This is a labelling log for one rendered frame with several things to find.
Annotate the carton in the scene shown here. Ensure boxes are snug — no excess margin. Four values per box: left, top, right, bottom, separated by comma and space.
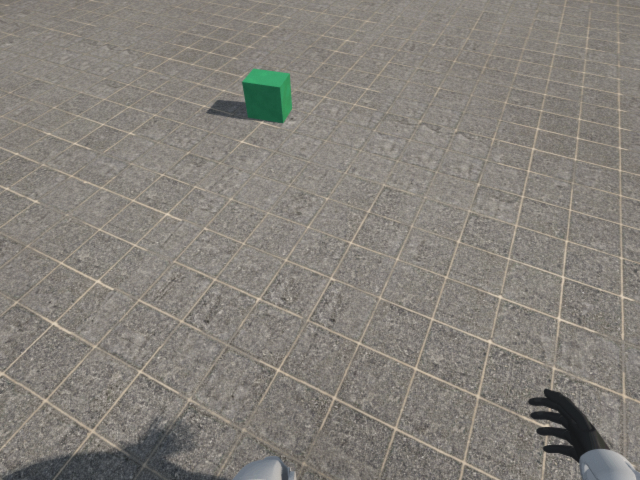
242, 69, 292, 123

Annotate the robot left thigh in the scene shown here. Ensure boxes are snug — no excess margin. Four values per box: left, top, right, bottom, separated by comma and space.
232, 459, 296, 480

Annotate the robot right forearm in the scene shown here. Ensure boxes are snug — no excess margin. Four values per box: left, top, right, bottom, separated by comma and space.
579, 449, 640, 480

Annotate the right robot hand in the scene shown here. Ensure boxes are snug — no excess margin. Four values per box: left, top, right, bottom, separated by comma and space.
528, 389, 610, 463

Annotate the robot left shin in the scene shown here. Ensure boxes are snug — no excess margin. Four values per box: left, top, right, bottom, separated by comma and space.
264, 456, 285, 465

